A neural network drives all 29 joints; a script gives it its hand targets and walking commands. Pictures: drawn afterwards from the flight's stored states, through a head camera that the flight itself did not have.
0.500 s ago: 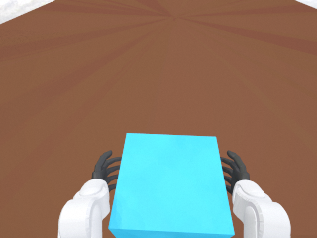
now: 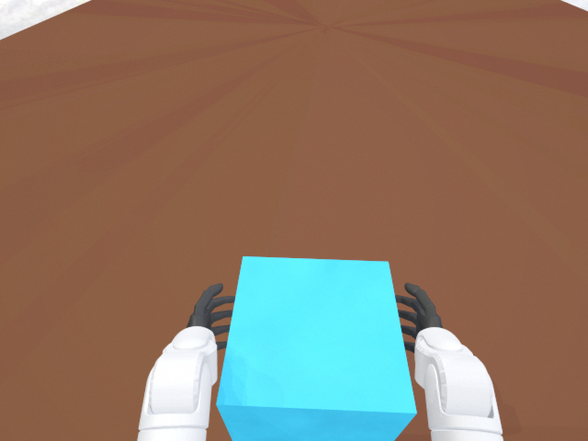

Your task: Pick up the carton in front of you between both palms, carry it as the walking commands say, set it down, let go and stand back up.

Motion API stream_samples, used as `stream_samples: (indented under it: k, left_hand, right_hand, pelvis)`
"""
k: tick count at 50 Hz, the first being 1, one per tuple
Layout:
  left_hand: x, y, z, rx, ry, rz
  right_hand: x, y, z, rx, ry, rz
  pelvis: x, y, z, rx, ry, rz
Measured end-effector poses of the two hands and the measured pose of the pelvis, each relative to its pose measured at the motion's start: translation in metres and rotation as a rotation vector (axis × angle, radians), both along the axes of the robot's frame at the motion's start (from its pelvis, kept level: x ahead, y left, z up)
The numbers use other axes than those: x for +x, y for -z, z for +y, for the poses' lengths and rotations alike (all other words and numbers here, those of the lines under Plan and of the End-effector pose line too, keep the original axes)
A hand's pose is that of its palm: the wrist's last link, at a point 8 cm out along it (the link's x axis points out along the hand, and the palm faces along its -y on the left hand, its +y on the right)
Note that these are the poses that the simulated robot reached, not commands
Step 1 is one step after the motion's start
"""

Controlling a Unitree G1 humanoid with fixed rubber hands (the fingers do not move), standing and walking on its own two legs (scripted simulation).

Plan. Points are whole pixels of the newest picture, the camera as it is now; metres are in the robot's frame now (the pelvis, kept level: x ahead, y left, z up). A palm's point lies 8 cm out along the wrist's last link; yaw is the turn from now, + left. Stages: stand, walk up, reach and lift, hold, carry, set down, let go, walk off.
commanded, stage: carry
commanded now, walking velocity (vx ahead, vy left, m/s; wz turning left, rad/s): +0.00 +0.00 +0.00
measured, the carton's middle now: (311, 363) +0.27 +0.00 -0.03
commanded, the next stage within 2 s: hold in 0.70 s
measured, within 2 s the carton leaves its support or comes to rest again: neither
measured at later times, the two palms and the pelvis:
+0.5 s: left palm (206, 332) +0.28 +0.15 +0.04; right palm (422, 332) +0.28 -0.15 +0.04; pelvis -0.01 +0.00 +0.00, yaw +0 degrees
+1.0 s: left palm (204, 345) +0.25 +0.14 +0.04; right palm (432, 346) +0.25 -0.16 +0.05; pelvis -0.03 +0.00 +0.01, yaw +0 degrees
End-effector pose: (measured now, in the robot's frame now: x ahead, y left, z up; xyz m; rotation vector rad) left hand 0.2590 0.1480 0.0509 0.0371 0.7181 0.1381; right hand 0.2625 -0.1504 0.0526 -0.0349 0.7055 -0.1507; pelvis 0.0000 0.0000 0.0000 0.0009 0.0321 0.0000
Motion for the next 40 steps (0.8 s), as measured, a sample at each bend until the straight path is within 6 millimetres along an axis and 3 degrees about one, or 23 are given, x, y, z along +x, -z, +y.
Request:
stream_samples:
  k: [12, 35, 40]
  left_hand:
    - [0.013, 0.024, 0.0, 0.024, 0.02, -0.023]
    - [0.016, 0.016, -0.003, 0.017, 0.013, -0.045]
    - [0.007, 0.013, -0.002, 0.029, 0.02, -0.042]
  right_hand:
    - [0.013, 0.023, 0.0, -0.027, -0.019, -0.022]
    - [0.017, 0.016, -0.003, -0.017, -0.013, -0.045]
    - [0.008, 0.012, -0.003, -0.022, -0.029, -0.043]
  pelvis:
    - [-0.011, 0.001, 0.0, -0.001, -0.001, 0.002]
    - [-0.007, 0.002, -0.003, 0.0, -0.002, 0.002]
    - [-0.01, -0.006, -0.004, 0.002, 0.003, -0.084]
